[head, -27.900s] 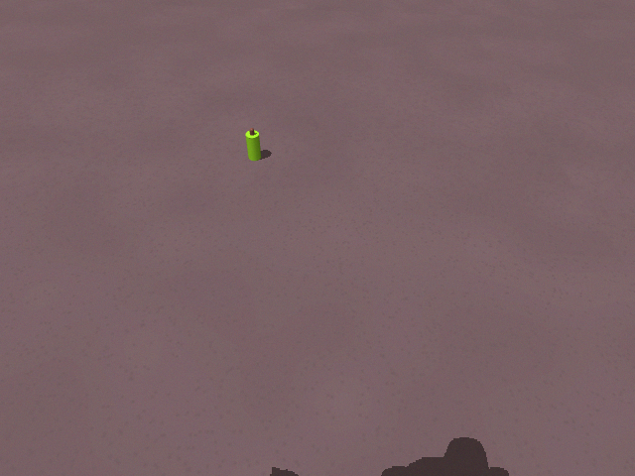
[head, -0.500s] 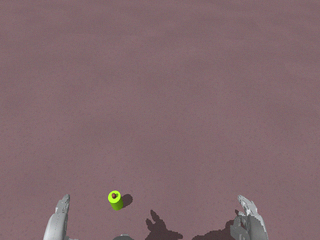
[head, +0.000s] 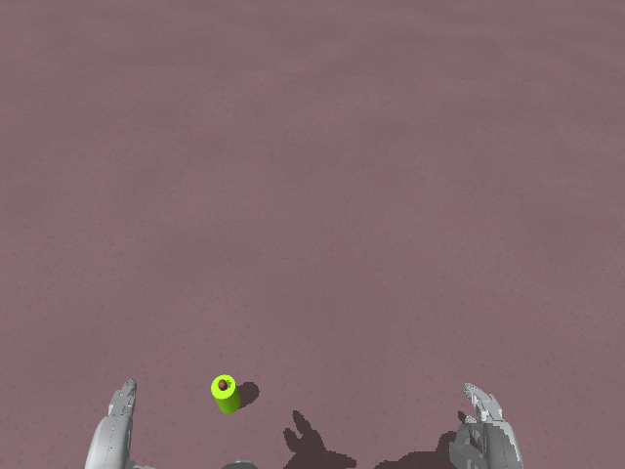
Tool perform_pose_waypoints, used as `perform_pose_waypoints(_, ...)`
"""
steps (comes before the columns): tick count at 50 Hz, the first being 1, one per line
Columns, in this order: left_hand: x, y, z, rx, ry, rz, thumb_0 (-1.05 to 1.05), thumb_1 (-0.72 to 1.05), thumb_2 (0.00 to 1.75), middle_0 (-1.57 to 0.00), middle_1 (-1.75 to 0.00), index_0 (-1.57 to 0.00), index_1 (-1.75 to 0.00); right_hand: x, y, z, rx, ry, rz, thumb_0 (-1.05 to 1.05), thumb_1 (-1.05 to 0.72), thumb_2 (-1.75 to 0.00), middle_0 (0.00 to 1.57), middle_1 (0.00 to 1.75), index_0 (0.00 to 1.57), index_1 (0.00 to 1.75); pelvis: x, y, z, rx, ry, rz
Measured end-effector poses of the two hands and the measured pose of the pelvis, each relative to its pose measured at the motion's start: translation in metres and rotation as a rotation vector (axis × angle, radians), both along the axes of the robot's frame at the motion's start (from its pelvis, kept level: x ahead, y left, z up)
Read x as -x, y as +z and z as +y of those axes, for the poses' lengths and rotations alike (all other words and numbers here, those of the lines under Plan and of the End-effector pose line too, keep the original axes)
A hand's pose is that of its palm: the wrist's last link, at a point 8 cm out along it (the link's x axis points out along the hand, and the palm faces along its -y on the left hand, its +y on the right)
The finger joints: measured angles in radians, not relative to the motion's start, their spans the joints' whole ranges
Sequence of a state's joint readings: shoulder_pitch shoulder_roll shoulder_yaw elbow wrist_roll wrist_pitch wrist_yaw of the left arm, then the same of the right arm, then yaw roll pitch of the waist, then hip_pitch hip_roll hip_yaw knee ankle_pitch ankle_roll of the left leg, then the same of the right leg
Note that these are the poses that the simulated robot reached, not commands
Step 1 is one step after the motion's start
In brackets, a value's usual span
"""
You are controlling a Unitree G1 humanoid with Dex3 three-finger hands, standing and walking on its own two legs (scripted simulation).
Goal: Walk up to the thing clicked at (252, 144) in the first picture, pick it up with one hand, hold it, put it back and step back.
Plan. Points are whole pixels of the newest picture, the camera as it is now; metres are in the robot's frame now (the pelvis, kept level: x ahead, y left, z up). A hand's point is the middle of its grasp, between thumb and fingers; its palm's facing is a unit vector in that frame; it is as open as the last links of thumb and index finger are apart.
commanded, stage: home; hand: left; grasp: from the side
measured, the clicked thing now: (225, 392) +0.42 +0.22 -0.64
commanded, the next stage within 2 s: stand in 0.04 s
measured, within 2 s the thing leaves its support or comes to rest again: neither
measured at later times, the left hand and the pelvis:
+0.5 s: hand (166, 450) +0.17 +0.18 -0.06, palm faces +0.09 -0.95 -0.29, open 11.1 cm; pelvis +0.00 +0.00 +0.00, yaw +0 degrees
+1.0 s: hand out of the picture +0.06 +0.26 -0.11, palm faces +0.00 -0.94 -0.35, open 7.4 cm; pelvis +0.00 +0.01 +0.04, yaw +0 degrees
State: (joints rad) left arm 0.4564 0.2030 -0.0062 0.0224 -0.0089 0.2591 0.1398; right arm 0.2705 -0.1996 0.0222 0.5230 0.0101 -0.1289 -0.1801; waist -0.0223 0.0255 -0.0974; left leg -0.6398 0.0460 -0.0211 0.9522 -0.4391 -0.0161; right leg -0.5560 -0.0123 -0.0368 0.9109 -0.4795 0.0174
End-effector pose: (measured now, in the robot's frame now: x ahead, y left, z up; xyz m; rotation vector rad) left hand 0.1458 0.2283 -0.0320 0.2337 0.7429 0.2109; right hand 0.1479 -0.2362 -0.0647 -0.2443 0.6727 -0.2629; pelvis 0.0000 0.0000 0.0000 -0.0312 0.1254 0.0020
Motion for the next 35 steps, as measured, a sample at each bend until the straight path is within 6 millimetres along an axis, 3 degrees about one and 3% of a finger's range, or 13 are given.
perform_pose_waypoints(10,0.002,0.000,-0.001,-0.001,0.004,0.003,-0.01,-0.48,0.09,-0.07,-0.07,-0.07,-0.07,0.001,-0.001,0.000,-0.003,0.006,0.005,0.01,-0.90,-0.90,0.21,0.30,0.21,0.30,0.001,0.000,-0.001,-0.001,0.000,0.004)
perform_pose_waypoints(14,0.003,0.000,-0.001,-0.002,0.006,0.007,-0.01,-0.38,0.19,-0.12,-0.15,-0.11,-0.15,0.000,-0.001,-0.001,0.000,0.005,0.005,0.01,-0.90,-0.90,0.21,0.30,0.21,0.30,0.001,0.000,-0.002,-0.001,0.002,0.004)
perform_pose_waypoints(25,-0.002,-0.002,-0.003,-0.013,-0.023,-0.008,0.00,0.30,0.72,-0.20,-0.28,-0.19,-0.28,-0.002,-0.002,-0.003,0.014,0.029,0.020,0.01,-0.90,-0.90,0.21,0.30,0.21,0.30,0.000,0.001,-0.003,-0.005,0.003,-0.008)
perform_pose_waypoints(29,-0.001,-0.024,0.013,-0.048,-0.103,0.064,0.00,0.56,0.81,-0.20,-0.29,-0.20,-0.29,0.006,-0.016,-0.013,0.038,0.137,0.212,0.01,-0.90,-0.90,0.21,0.30,0.21,0.30,0.003,0.007,-0.004,-0.027,0.004,-0.062)
perform_pose_waypoints(35,0.027,-0.040,0.044,-0.056,-0.065,0.201,0.01,0.79,0.87,-0.21,-0.30,-0.20,-0.30,0.031,-0.016,-0.035,0.018,0.090,0.337,0.01,-0.90,-0.90,0.21,0.30,0.21,0.30,0.002,0.017,-0.001,-0.037,0.002,-0.101)
